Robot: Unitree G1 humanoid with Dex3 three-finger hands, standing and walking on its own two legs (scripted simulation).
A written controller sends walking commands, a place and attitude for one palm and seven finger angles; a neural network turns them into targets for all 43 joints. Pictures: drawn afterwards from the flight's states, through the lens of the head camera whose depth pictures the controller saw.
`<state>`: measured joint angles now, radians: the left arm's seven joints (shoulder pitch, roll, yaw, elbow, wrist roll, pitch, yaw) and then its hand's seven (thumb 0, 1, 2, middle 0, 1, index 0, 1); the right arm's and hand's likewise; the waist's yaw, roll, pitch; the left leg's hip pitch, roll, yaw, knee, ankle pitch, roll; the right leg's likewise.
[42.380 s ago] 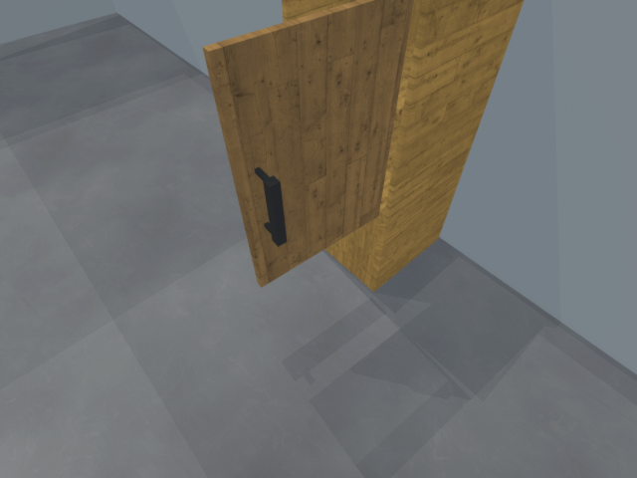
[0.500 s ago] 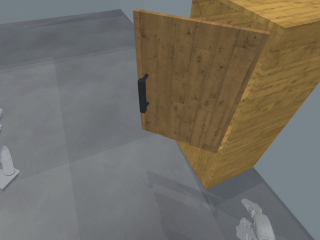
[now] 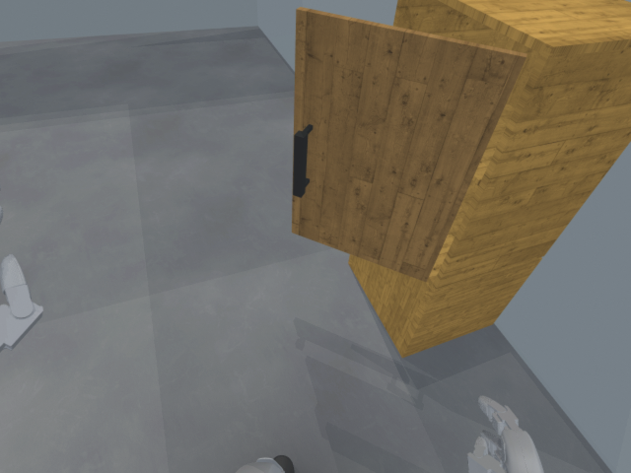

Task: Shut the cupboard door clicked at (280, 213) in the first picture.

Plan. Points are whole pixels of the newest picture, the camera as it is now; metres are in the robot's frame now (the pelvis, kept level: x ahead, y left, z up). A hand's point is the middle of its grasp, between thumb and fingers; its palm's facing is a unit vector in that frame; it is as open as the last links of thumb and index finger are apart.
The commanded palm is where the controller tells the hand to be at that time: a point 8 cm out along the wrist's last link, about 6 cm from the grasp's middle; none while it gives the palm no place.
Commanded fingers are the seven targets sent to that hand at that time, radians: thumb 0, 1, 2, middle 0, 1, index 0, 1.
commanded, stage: step back with the hand held close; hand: left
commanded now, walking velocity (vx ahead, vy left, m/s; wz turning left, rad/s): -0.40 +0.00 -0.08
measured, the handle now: (303, 161) +0.78 +0.06 -0.05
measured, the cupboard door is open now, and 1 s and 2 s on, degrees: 44 44 44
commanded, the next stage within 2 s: stop stepping back and stand still in 0.12 s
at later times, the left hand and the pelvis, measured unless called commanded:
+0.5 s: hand out of the picture +0.06 +0.31 +0.19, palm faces +0.41 -0.88 -0.23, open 7.5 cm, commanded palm -0.02 +0.34 +0.19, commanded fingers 0.00 0.90 0.90 -0.20 -0.30 -0.20 -0.30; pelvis -0.18 +0.05 +0.02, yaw -3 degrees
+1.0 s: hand out of the picture -0.01 +0.32 +0.15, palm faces +0.33 -0.88 -0.32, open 7.5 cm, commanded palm -0.08 +0.37 +0.19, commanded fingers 0.00 0.90 0.90 -0.20 -0.30 -0.20 -0.30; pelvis -0.25 +0.09 -0.01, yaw -6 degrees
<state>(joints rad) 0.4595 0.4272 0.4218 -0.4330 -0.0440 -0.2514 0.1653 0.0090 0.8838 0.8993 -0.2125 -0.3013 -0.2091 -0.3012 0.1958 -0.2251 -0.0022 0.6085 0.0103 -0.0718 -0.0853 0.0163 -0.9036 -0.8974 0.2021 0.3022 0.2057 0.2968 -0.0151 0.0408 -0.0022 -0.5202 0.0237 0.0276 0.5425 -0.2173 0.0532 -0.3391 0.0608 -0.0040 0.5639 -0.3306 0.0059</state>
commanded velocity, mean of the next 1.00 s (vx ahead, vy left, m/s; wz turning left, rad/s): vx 0.11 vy -0.07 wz -0.03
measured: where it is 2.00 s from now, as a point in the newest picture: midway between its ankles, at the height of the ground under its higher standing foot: outside the picture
